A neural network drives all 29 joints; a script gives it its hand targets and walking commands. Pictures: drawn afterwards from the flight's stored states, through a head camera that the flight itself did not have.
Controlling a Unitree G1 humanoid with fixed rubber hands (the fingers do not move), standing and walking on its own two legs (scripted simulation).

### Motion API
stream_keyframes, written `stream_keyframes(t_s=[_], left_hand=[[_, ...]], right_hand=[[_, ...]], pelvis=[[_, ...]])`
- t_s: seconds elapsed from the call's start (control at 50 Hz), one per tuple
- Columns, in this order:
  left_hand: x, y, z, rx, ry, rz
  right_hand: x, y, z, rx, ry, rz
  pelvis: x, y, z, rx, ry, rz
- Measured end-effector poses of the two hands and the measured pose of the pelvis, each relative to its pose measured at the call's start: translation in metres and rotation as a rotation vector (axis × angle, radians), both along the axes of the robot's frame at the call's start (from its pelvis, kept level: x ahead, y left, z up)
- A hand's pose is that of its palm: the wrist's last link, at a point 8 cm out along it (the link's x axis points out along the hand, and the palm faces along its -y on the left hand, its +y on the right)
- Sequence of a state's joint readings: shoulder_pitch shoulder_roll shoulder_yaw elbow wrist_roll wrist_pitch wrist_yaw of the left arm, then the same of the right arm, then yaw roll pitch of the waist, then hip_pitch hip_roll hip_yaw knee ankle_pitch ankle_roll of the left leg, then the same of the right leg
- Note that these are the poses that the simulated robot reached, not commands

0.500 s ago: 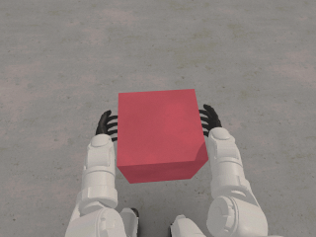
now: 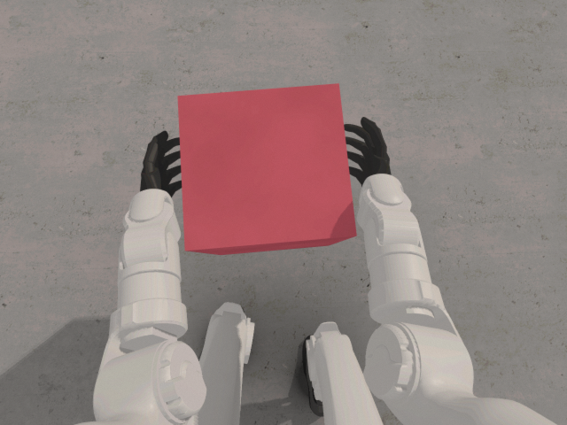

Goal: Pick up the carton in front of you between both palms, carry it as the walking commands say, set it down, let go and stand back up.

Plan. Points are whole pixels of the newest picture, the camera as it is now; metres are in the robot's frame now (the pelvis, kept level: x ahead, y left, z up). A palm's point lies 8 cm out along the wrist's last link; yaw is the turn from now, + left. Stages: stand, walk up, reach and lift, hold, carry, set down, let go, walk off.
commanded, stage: set down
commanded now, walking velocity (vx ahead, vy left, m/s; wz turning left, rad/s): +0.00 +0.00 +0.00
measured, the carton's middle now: (268, 186) +0.45 +0.06 -0.15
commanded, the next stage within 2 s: none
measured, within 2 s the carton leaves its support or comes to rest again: rests again in 1.60 s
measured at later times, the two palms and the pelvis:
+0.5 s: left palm (169, 198) +0.43 +0.24 -0.24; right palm (329, 174) +0.50 -0.05 -0.22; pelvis -0.03 +0.01 -0.12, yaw -3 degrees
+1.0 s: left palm (178, 206) +0.45 +0.26 -0.37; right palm (309, 181) +0.54 -0.02 -0.37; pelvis -0.05 +0.01 -0.21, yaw -4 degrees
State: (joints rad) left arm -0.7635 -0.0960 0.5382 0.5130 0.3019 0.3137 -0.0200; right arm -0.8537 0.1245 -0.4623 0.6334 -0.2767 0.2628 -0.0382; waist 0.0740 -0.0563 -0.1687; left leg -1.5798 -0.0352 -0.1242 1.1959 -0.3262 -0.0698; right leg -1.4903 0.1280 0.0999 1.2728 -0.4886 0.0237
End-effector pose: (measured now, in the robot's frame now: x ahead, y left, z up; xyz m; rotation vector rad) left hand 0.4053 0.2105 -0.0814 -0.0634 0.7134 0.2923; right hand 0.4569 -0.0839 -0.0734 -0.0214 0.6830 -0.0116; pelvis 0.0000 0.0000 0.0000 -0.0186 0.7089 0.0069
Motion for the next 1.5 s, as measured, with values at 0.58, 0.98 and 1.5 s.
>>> stream_keyframes(t_s=[0.58,0.98,1.5], left_hand=[[0.028,0.034,-0.18,0.005,0.012,0.057],[0.042,0.053,-0.291,0.047,0.063,0.074],[0.036,0.044,-0.331,0.034,0.14,0.023]], right_hand=[[0.054,0.04,-0.172,-0.046,-0.001,0.1],[0.079,0.062,-0.291,-0.056,0.037,0.17],[0.079,0.049,-0.334,-0.075,0.085,0.22]], pelvis=[[-0.038,0.01,-0.139,-0.025,0.143,-0.021],[-0.048,0.008,-0.206,0.006,0.065,-0.069],[-0.04,0.001,-0.225,0.042,0.055,-0.091]])
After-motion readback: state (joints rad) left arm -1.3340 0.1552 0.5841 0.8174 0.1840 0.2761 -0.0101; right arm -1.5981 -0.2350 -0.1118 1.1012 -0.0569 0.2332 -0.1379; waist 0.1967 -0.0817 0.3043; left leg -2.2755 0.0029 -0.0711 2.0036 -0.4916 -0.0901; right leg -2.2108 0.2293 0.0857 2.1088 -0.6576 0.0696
